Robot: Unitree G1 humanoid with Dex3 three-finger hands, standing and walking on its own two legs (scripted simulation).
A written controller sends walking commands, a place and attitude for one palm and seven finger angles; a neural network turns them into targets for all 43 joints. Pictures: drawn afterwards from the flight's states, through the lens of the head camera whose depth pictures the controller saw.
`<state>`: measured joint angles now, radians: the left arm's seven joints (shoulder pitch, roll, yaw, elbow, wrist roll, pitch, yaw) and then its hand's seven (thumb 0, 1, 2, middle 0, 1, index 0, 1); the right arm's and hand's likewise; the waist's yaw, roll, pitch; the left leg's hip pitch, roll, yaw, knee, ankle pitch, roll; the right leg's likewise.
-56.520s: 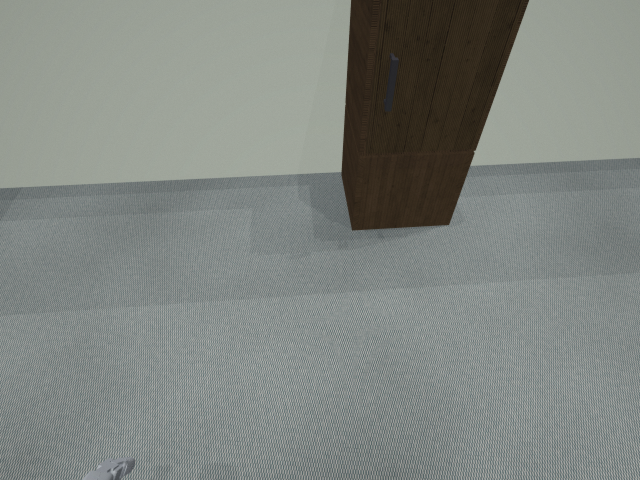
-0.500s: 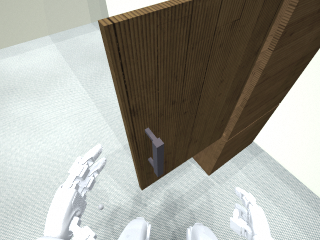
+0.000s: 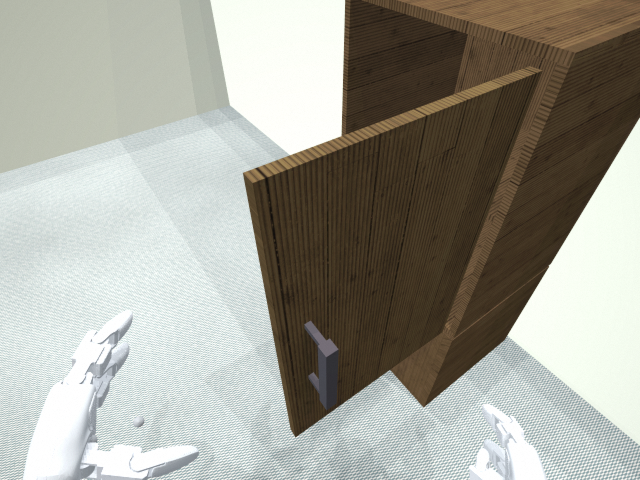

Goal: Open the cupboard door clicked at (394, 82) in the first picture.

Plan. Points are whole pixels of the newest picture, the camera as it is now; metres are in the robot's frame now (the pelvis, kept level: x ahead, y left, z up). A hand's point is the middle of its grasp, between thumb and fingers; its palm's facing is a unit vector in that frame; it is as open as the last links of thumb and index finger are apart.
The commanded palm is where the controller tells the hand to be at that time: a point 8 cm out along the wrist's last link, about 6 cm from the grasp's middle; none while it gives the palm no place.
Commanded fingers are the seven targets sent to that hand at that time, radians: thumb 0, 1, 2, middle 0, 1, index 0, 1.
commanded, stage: draw the hand back to the body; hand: left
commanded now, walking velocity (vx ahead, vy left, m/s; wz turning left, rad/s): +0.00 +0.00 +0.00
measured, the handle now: (320, 367) +0.29 +0.03 -0.03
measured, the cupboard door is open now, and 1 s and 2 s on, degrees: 89 89 89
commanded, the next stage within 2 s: step back with the hand held close in 0.82 s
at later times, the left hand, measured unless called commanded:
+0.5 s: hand (33, 311) +0.20 +0.25 +0.22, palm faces +0.48 -0.77 -0.41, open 8.5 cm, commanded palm +0.14 +0.29 +0.22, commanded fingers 0.00 0.90 0.90 -0.20 -0.30 -0.20 -0.30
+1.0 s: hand (51, 319) +0.20 +0.24 +0.21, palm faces +0.47 -0.79 -0.40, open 7.4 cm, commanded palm +0.15 +0.28 +0.22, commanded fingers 0.00 0.90 0.90 -0.20 -0.30 -0.20 -0.30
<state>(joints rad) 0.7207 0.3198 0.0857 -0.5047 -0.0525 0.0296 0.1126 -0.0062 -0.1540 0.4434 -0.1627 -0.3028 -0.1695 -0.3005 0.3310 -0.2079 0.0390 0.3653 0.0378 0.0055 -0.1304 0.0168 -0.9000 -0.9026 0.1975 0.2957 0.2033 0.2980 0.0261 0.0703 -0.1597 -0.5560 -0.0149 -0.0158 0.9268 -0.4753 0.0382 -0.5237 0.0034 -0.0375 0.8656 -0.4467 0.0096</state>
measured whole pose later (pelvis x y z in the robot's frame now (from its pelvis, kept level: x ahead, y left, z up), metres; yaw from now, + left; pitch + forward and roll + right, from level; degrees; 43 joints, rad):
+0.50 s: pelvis +0.01 -0.01 +0.04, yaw +0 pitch -1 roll -1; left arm 0.48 0.39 0.37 -0.48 -0.07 -0.04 0.14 0.01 0.70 0.81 -0.20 -0.30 -0.20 -0.30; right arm 0.25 -0.23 0.04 0.55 0.02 -0.11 -0.10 0.02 -0.90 -0.90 0.20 0.30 0.21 0.30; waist 0.06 0.06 -0.05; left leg -0.24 -0.02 -0.01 0.61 -0.34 0.03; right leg -0.22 0.00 -0.03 0.57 -0.32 0.00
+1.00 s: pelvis +0.00 -0.02 +0.04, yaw +0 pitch -4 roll -1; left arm 0.45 0.34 0.36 -0.39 -0.07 -0.07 0.11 0.02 0.89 0.90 -0.21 -0.30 -0.21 -0.30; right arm 0.21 -0.22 0.02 0.61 0.01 -0.10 -0.09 0.02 -0.90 -0.90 0.20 0.30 0.20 0.30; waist 0.06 0.07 0.00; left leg -0.16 0.00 -0.01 0.51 -0.29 0.01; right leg -0.13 0.02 -0.03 0.46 -0.27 -0.02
